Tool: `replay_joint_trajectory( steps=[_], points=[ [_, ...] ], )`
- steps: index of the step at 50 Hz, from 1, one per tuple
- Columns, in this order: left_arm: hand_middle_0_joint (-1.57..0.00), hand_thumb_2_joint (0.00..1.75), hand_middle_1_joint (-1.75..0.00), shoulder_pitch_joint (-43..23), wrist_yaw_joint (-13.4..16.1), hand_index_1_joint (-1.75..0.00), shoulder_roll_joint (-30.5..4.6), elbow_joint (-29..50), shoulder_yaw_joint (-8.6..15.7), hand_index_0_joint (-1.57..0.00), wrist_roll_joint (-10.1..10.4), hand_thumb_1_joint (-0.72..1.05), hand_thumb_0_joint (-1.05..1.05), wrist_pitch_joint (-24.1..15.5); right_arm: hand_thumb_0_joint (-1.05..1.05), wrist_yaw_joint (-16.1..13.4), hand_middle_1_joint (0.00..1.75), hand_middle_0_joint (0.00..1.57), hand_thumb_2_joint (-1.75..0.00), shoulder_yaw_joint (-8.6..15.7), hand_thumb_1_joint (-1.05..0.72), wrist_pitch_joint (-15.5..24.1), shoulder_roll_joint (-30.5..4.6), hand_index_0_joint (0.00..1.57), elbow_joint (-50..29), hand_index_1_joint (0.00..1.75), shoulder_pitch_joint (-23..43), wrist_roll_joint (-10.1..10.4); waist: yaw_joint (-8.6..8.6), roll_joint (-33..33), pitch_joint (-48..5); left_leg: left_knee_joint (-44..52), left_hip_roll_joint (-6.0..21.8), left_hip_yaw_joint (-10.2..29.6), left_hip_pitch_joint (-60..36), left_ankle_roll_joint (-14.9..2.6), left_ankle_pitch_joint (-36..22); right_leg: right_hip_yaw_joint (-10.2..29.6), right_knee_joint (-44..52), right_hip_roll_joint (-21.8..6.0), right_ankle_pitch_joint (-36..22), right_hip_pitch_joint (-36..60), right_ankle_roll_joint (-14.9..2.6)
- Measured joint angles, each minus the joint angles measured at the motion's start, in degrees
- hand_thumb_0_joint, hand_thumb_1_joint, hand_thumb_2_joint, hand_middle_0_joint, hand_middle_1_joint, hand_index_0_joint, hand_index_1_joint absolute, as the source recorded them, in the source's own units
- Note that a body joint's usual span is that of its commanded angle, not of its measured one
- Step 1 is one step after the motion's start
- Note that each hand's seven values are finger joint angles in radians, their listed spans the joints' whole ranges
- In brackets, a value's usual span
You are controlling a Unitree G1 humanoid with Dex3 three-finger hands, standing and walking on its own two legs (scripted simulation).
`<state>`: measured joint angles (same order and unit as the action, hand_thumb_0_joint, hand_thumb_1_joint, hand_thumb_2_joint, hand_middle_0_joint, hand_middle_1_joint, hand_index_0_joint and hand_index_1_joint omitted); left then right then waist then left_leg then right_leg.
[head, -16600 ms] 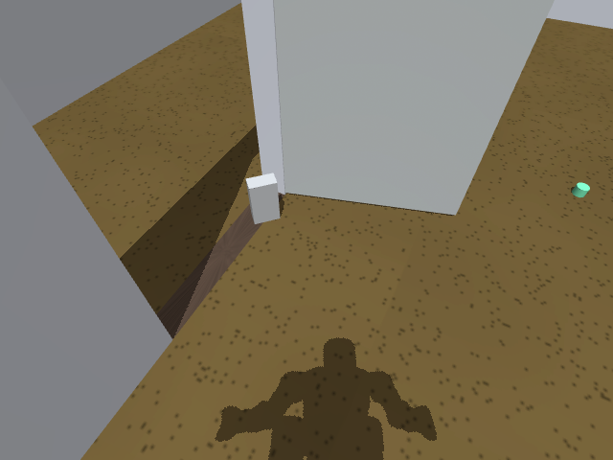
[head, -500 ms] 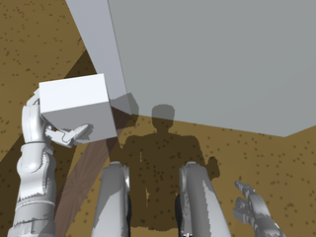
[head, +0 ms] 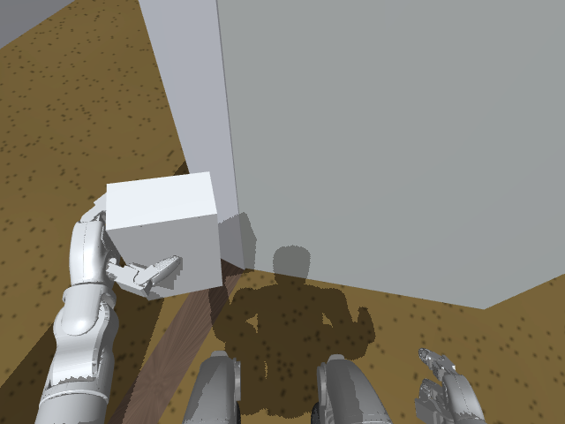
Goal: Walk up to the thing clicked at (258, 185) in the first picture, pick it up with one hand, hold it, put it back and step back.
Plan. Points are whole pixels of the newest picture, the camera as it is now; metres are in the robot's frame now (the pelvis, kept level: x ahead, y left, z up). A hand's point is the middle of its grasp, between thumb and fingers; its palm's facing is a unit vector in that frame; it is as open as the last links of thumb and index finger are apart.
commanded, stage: lift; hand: left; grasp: from the side
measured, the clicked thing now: (175, 244) +0.36 +0.16 +0.00
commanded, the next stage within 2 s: hold in 0.96 s
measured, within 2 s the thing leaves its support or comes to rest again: neither
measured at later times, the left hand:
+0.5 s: hand (145, 225) +0.34 +0.17 +0.09, palm faces +0.10 -0.99 -0.03, open 10.4 cm
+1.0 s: hand (147, 204) +0.36 +0.17 +0.11, palm faces +0.08 -1.00 -0.02, open 10.4 cm
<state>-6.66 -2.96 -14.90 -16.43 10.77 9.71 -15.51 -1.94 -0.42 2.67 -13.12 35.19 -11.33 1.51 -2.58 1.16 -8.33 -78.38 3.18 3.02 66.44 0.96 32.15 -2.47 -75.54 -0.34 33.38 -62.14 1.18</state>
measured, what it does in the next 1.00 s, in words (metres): rises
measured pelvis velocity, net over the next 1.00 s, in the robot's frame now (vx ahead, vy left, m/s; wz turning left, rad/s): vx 0.03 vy -0.01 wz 0.01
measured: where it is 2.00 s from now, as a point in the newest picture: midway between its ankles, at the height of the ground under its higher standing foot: outside the picture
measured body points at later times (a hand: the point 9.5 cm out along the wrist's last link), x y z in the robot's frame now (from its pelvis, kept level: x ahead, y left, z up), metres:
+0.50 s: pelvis +0.01 -0.01 +0.05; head +0.09 +0.00 +0.50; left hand +0.33 +0.23 +0.09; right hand +0.15 -0.25 -0.06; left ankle +0.05 +0.12 -0.61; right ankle +0.03 -0.14 -0.61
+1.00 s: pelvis +0.03 -0.01 +0.08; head +0.09 +0.00 +0.52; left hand +0.35 +0.22 +0.12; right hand +0.16 -0.25 -0.03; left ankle +0.05 +0.12 -0.61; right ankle +0.03 -0.14 -0.61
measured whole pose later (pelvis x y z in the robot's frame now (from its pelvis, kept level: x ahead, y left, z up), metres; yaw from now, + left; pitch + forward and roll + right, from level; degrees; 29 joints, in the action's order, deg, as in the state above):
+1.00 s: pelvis +0.03 -0.01 +0.08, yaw +1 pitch +10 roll -1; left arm -6.0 -5.0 -11.7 -23.6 8.8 10.1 -20.0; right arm -1.7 -0.6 1.0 -12.8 37.3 -13.4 0.3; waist -2.1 0.8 -3.1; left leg -55.1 3.1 1.2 39.4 1.5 25.6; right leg -1.7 -53.3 -0.4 26.9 -36.1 0.6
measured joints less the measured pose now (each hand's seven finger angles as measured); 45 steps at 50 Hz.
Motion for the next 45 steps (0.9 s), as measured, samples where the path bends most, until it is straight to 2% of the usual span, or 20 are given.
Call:
replay_joint_trajectory(
  steps=[11,21,45],
  points=[
    [-0.72,1.09,-1.02,1.12,-0.13,-0.99,1.32,-1.52,-1.28,-0.74,0.20,-0.46,0.00,-2.21,0.01,0.16,0.29,0.20,-0.89,-0.69,-0.92,0.10,0.56,0.20,1.28,0.30,-1.73,-0.47,0.46,0.21,2.00,7.84,-0.31,-0.78,-8.65,-0.08,-2.64,0.39,7.41,-0.32,-2.53,8.28,0.02],
    [-0.72,1.09,-1.02,1.04,-0.56,-1.00,1.91,-2.99,-2.07,-0.73,-0.08,-0.46,0.00,-2.59,0.01,0.12,0.29,0.20,-0.90,-0.62,-0.92,-0.23,0.65,0.21,1.42,0.30,-1.80,-0.62,0.38,0.18,3.20,13.70,-0.20,-1.06,-15.19,0.22,-4.51,0.43,12.96,-0.20,-4.35,14.53,-0.27],
    [-0.70,1.09,-1.04,0.67,-1.59,-1.01,3.31,-6.53,-1.75,-0.72,0.43,-0.45,0.00,-4.23,0.01,0.17,0.29,0.20,-0.90,-0.22,-0.92,-1.25,0.23,0.20,1.91,0.30,-1.98,-1.10,0.56,-0.39,4.98,22.24,-0.05,-1.63,-25.61,0.65,-6.34,0.65,21.09,-0.02,-6.13,24.53,-0.64]
  ],
)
